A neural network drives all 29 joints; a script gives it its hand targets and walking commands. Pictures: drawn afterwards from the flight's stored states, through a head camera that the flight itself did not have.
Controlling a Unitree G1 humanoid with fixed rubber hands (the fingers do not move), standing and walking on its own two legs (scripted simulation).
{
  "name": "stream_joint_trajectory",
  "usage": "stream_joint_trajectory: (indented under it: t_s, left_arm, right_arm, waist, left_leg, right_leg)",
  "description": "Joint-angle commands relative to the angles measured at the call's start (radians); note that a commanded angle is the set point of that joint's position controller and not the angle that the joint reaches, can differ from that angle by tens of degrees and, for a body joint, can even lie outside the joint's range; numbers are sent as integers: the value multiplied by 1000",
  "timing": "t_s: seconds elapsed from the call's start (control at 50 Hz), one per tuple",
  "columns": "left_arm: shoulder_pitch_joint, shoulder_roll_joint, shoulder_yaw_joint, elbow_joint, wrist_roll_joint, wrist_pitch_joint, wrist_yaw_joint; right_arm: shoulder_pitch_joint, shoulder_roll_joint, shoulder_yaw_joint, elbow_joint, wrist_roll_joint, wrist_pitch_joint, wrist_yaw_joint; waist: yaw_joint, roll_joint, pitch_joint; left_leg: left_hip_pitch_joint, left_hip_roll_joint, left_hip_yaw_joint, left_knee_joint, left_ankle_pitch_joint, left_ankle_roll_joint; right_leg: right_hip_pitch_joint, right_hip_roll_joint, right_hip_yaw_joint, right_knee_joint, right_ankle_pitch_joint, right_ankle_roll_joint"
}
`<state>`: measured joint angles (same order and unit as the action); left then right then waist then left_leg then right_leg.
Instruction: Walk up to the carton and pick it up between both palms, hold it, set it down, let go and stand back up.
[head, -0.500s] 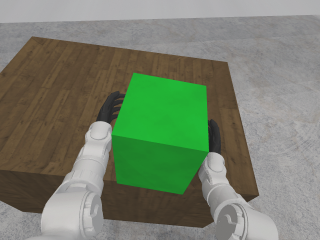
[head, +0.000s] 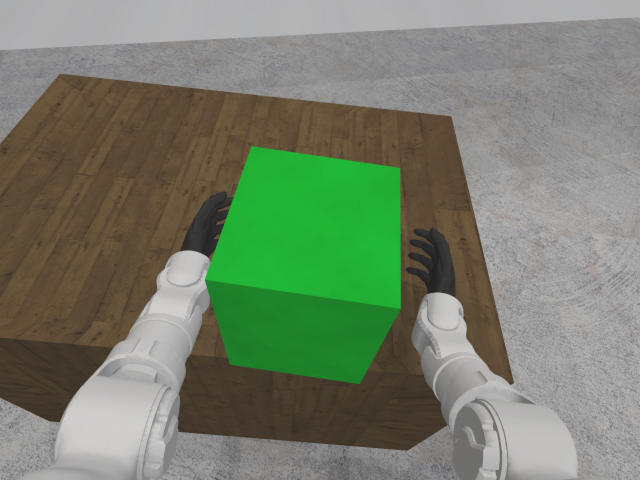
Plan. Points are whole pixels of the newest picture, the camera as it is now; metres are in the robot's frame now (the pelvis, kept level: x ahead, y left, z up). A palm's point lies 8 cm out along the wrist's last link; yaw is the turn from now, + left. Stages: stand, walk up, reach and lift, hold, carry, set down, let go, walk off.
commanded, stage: set down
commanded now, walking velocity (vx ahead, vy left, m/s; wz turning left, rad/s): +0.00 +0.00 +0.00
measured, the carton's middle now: (309, 273) +0.40 -0.01 -0.01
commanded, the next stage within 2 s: none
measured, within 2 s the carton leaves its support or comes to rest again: neither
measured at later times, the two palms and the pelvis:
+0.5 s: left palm (190, 280) +0.38 +0.14 +0.02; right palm (448, 338) +0.29 -0.19 +0.00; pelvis -0.02 +0.00 +0.00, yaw +0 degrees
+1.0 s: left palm (172, 358) +0.29 +0.16 -0.02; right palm (466, 395) +0.22 -0.19 -0.01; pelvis -0.05 -0.01 +0.00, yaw +0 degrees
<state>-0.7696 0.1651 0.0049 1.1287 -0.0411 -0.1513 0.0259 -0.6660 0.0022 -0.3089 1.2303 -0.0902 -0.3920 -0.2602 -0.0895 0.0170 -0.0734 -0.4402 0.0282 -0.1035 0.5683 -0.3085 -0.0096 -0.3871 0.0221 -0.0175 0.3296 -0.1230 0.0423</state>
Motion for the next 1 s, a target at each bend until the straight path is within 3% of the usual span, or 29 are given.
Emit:
stream_joint_trajectory:
  t_s: [0.0,0.06,0.1,0.12,0.16,0.2,0.28,0.32,0.34,0.36,0.38,0.4,0.44,0.48,0.52,0.54,0.58,0.6,0.62,0.66,0.74,0.8,0.82,0.84,0.86,0.88,0.9,0.98]
  left_arm:
    - [-519,155,27,-99,-72,-79,-32]
    - [-452,129,35,-123,-61,-64,-43]
    - [-477,127,18,-118,-64,-65,-40]
    - [-402,117,27,-142,-50,-57,-43]
    - [-396,112,26,-144,-59,-45,-43]
    - [-400,121,24,-146,-47,-39,-45]
    - [-313,104,32,-191,-44,-21,-52]
    - [-291,111,45,-194,-39,-11,-61]
    - [-229,104,50,-192,-35,-2,-66]
    - [-234,102,44,-211,-26,3,-73]
    - [-213,106,48,-227,-23,7,-75]
    - [-203,108,49,-261,-22,3,-73]
    - [-159,105,53,-299,-31,1,-79]
    - [-179,117,35,-305,-45,-13,-85]
    - [-146,126,46,-371,-38,-21,-82]
    - [-79,128,54,-371,-36,-24,-91]
    - [-115,165,52,-422,-45,-46,-93]
    - [-63,167,55,-430,-54,-50,-94]
    - [-108,204,48,-429,-73,-63,-94]
    - [-27,196,46,-491,-82,-79,-93]
    - [29,219,61,-489,-94,-87,-106]
    - [66,227,44,-524,-113,-99,-116]
    - [30,251,45,-521,-122,-105,-118]
    - [90,245,51,-528,-127,-105,-121]
    - [67,254,50,-520,-129,-107,-121]
    - [65,242,42,-524,-135,-109,-118]
    - [86,247,32,-528,-144,-107,-117]
    - [216,250,70,-563,-134,-97,-129]
  right_arm:
    - [-413,-88,82,-231,148,-36,-21]
    - [-343,-49,114,-250,148,-26,-30]
    - [-372,-53,82,-235,138,-27,-37]
    - [-290,-45,109,-254,138,-35,-38]
    - [-296,-53,118,-264,167,-26,-37]
    - [-288,-53,103,-278,142,-20,-52]
    - [-214,-47,146,-337,171,-26,-56]
    - [-194,-50,160,-383,172,-31,-64]
    - [-142,-43,184,-392,182,-37,-64]
    - [-132,-40,186,-387,187,-33,-73]
    - [-112,-41,195,-412,191,-37,-72]
    - [-93,-48,190,-422,202,-46,-74]
    - [-51,-29,218,-480,208,-50,-74]
    - [-48,-38,219,-481,206,-46,-67]
    - [3,-48,231,-506,216,-57,-64]
    - [60,-22,261,-524,212,-63,-62]
    - [49,-35,249,-538,211,-63,-59]
    - [72,-23,270,-570,220,-61,-58]
    - [44,-36,251,-576,213,-55,-54]
    - [112,-25,243,-605,196,-62,-59]
    - [186,2,296,-620,205,-26,-53]
    - [211,6,288,-643,202,-26,-59]
    - [189,11,278,-638,194,-16,-61]
    - [230,43,310,-685,197,-17,-66]
    - [220,31,283,-685,179,-11,-68]
    - [207,40,293,-684,187,-2,-65]
    - [221,28,279,-714,179,-2,-68]
    - [343,57,319,-753,176,-1,-76]
  waist:
    - [-132,51,-679]
    - [-109,24,-633]
    - [-122,54,-613]
    - [-110,49,-602]
    - [-98,54,-596]
    - [-99,65,-575]
    - [-73,71,-576]
    - [-63,47,-562]
    - [-48,51,-526]
    - [-59,70,-533]
    - [-50,63,-519]
    - [-50,93,-548]
    - [-30,68,-561]
    - [-31,94,-516]
    - [-25,121,-537]
    - [-6,81,-505]
    - [-16,109,-527]
    - [4,96,-503]
    - [-4,97,-494]
    - [-16,95,-497]
    - [30,58,-387]
    - [17,83,-368]
    - [17,81,-366]
    - [32,53,-386]
    - [26,50,-376]
    - [40,79,-363]
    - [28,72,-376]
    - [66,38,-310]
  left_leg:
    - [-61,-75,117,-48,466,-76]
    - [-41,-72,125,-57,440,-71]
    - [-33,-70,117,-59,394,-78]
    - [19,-71,120,-52,445,-84]
    - [44,-64,114,-52,446,-86]
    - [37,-68,119,-54,394,-84]
    - [110,-61,116,-49,448,-90]
    - [123,-62,115,-57,440,-80]
    - [122,-63,112,-50,467,-84]
    - [142,-61,111,-50,465,-86]
    - [150,-61,107,-52,462,-85]
    - [169,-57,98,-54,475,-91]
    - [209,-57,106,-36,501,-88]
    - [208,-55,104,-46,431,-87]
    - [241,-50,91,-54,457,-96]
    - [245,-52,94,-52,475,-88]
    - [231,-49,85,-53,436,-89]
    - [215,-52,89,-58,413,-82]
    - [185,-47,87,-68,344,-77]
    - [183,-41,87,-86,304,-71]
    - [144,-36,92,-126,183,-47]
    - [135,-30,87,-147,129,-42]
    - [113,-37,102,-138,95,-43]
    - [102,-36,101,-135,107,-27]
    - [79,-28,96,-152,61,-23]
    - [56,-22,93,-159,27,-23]
    - [54,-20,89,-167,17,-18]
    - [85,-31,108,-153,58,-14]
  right_leg:
    - [423,17,-11,158,599,10]
    - [437,19,-19,145,572,5]
    - [378,22,-23,134,492,0]
    - [394,29,-28,127,530,-2]
    - [369,33,-33,117,491,-8]
    - [374,32,-27,110,464,-11]
    - [365,44,-37,103,470,-9]
    - [393,48,-29,99,479,-7]
    - [399,49,-30,103,497,-11]
    - [395,51,-29,96,491,-13]
    - [387,51,-28,90,478,-9]
    - [387,58,-33,102,479,-13]
    - [373,53,-26,86,466,-16]
    - [326,52,-31,84,396,-22]
    - [343,57,-33,91,405,-17]
    - [355,55,-27,82,414,-20]
    - [345,52,-24,89,375,-19]
    - [353,43,-13,87,365,-23]
    - [338,45,-19,93,302,-23]
    - [376,41,-17,94,314,-23]
    - [395,26,1,89,213,-25]
    - [404,28,-1,87,175,-32]
    - [371,17,10,79,107,-33]
    - [406,13,19,86,128,-33]
    - [409,17,12,90,96,-33]
    - [405,13,18,95,65,-38]
    - [420,17,13,98,76,-37]
    - [435,2,48,80,49,-38]
